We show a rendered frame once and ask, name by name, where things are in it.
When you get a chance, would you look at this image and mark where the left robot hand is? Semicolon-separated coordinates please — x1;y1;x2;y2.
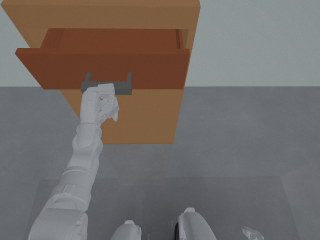
80;83;120;127

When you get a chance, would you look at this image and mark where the handle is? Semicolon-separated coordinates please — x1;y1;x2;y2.
80;72;132;95

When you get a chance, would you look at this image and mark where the robot left thigh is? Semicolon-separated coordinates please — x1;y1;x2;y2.
110;223;142;240

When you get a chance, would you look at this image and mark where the right robot hand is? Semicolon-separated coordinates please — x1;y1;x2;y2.
241;226;264;240

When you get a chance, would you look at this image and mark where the drawer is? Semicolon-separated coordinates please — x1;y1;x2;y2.
15;28;190;90

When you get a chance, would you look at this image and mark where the robot thigh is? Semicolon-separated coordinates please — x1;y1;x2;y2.
110;223;142;240
178;211;217;240

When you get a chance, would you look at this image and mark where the cabinet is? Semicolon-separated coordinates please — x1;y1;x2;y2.
0;0;201;145

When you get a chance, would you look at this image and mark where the robot left upper arm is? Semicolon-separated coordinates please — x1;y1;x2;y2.
30;208;88;240

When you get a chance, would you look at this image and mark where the robot right thigh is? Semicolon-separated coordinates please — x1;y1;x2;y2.
178;211;217;240

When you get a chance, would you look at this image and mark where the left robot forearm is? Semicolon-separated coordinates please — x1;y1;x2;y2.
28;122;103;240

